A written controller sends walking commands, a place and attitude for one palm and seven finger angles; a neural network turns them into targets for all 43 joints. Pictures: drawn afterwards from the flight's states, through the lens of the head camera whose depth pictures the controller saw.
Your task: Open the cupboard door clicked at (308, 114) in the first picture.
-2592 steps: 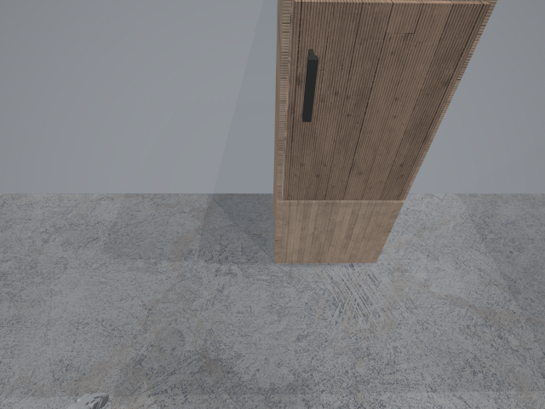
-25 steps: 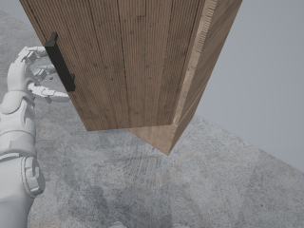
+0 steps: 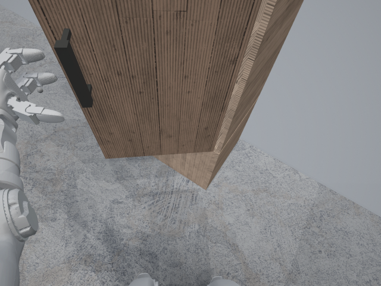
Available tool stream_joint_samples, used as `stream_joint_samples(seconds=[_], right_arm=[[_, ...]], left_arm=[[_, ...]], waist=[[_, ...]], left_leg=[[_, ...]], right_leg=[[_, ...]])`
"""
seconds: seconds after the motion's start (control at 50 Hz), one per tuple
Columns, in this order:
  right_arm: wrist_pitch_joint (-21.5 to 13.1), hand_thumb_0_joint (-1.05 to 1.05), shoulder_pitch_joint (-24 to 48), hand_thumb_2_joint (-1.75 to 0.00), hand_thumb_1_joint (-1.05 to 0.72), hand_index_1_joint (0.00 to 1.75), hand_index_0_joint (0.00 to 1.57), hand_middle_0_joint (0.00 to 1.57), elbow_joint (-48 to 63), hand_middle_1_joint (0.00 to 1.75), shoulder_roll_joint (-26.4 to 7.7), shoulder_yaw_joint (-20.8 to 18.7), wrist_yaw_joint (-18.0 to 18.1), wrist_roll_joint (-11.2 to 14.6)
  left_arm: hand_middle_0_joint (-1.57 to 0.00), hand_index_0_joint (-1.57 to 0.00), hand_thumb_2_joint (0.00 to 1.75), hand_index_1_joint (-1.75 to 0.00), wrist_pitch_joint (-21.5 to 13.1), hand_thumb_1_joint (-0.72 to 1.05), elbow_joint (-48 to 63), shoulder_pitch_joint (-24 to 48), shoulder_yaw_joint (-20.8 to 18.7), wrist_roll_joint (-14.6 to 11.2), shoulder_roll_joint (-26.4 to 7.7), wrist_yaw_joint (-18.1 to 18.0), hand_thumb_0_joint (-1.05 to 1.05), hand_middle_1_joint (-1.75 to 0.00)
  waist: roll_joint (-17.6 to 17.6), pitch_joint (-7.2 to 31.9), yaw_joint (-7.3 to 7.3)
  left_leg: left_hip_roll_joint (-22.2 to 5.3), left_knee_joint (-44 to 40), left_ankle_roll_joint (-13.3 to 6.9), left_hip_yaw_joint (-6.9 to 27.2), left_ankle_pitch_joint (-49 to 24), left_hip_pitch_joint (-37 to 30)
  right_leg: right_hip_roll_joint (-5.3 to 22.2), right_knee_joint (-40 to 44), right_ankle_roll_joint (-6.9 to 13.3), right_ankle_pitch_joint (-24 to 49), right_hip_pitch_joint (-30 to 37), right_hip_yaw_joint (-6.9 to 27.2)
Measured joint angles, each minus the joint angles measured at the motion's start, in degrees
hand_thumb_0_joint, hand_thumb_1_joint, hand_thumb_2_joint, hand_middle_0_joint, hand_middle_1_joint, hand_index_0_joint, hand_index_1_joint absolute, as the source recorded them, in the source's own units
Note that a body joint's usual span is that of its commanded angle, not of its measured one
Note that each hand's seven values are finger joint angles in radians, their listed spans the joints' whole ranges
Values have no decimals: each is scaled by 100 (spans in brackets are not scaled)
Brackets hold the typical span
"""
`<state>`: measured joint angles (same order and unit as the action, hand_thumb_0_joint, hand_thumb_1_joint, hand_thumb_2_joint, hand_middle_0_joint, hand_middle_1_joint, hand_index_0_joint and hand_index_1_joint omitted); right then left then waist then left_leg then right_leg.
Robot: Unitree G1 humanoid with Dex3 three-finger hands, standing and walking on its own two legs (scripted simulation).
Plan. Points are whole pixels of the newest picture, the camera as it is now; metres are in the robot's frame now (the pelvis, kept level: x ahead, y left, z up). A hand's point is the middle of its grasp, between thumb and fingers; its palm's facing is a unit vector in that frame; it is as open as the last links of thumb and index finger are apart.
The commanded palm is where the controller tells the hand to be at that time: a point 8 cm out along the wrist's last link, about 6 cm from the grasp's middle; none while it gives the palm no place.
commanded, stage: move the hooked fingers beside the handle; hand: left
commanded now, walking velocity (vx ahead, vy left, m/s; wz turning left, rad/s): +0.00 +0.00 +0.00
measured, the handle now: (77, 71) +0.53 +0.21 +0.12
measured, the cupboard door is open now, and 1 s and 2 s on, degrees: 40 40 40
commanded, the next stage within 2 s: slide the fingers in behind the handle in 0.86 s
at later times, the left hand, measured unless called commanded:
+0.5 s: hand (42, 88) +0.48 +0.27 +0.12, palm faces +0.06 -1.00 +0.02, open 14.0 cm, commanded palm +0.45 +0.32 +0.12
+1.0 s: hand (42, 92) +0.47 +0.26 +0.13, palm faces +0.06 -1.00 +0.01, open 14.0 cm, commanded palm +0.45 +0.31 +0.12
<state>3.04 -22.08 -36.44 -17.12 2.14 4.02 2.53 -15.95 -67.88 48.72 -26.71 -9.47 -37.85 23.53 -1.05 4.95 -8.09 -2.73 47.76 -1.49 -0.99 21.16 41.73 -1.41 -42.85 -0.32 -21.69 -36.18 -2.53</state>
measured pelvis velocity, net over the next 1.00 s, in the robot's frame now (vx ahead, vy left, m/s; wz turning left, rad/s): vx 0.00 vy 0.00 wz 0.01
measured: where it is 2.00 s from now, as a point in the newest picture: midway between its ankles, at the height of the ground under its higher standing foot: outside the picture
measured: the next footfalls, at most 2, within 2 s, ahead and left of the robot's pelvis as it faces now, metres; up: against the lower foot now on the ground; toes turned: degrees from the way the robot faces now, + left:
none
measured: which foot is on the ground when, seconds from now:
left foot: down 0.00-1.00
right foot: down 0.00-1.00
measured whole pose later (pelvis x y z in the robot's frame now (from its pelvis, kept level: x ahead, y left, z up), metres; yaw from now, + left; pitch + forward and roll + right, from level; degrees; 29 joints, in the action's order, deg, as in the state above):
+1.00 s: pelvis +0.00 +0.00 +0.00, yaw +0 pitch +14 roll -3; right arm 3.5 -21.5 -35.9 -16.8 2.1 3.6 2.4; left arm -14.9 -65.4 46.7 -25.6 -9.6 -35.6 22.7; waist -1.5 5.3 -7.2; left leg -2.5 47.4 -1.3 -0.6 21.3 40.3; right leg -1.3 -42.7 -0.1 -22.1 -34.8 -2.8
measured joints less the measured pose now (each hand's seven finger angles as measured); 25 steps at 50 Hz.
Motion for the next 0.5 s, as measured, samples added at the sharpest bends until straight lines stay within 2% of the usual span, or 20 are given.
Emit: stream_joint_samples(seconds=[0.12,0.24,0.36,0.5], right_arm=[[35,1,-53,-90,-91,30,20,21,47,30,52,19,-17,-3],[38,1,-65,-90,-91,30,21,21,-21,30,90,22,-38,-13],[-2,1,28,-90,-91,30,21,21,9,30,107,19,-65,-52],[7,1,64,-90,-91,30,21,21,66,30,113,21,-98,-64]], left_arm=[[-30,-30,30,-120,24,-50,92,-124,-53,-42,-75,95,-1,-120],[-30,-29,30,-120,48,-50,218,-119,157,-143,113,125,-1,-120],[-30,-30,30,-120,94,-50,257,-66,208,-32,250,-52,-1,-120],[-30,-30,30,-120,62,-50,319,-102,91,22,297,-146,-1,-120]], waist=[[-12,23,35],[-28,41,124],[-31,45,102],[-36,63,75]], left_leg=[[6,16,-27,-20,33,4],[55,33,-54,14,60,-15],[78,60,-67,18,71,22],[55,49,-62,-24,89,-19]], right_leg=[[6,22,-29,-6,8,22],[49,38,-57,-34,65,-15],[72,11,-73,-50,34,-20],[53,7,-70,-57,47,27]])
